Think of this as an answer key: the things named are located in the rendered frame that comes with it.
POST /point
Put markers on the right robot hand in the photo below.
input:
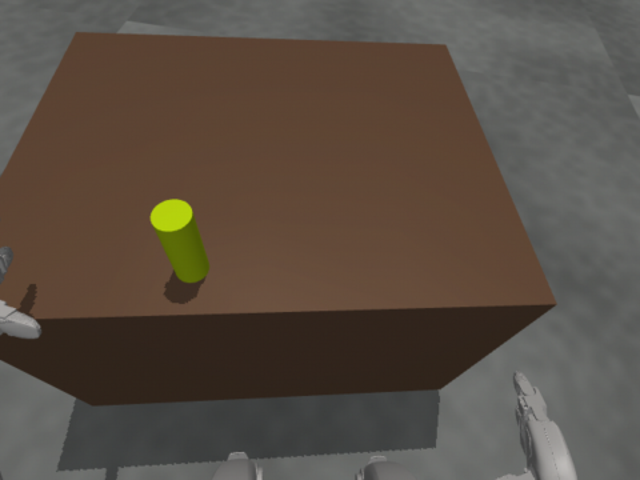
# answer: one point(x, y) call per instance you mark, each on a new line
point(548, 457)

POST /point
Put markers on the can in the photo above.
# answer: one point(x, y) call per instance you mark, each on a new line
point(176, 228)

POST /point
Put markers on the left robot hand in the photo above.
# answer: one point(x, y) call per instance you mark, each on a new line
point(12, 322)

